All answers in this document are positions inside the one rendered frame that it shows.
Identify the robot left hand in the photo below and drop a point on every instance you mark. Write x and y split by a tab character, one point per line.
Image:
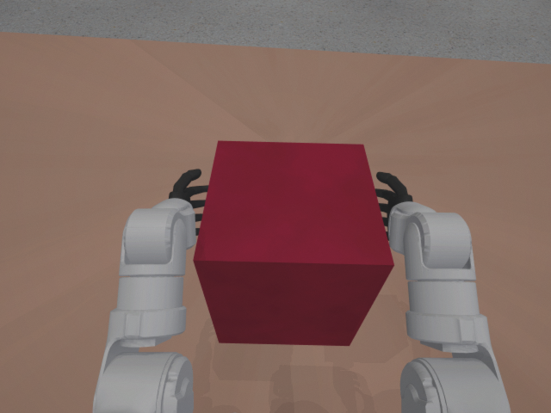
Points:
181	191

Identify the robot left forearm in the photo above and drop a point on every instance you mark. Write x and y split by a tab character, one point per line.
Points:
150	306

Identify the carton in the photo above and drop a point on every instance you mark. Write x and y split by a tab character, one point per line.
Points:
292	248

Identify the robot right forearm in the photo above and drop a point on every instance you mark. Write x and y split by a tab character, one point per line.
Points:
444	310

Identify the robot right hand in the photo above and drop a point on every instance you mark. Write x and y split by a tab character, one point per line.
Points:
399	196

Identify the right robot upper arm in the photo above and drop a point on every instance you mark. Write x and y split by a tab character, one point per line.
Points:
450	385

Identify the left robot upper arm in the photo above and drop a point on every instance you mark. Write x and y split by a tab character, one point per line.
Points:
146	382

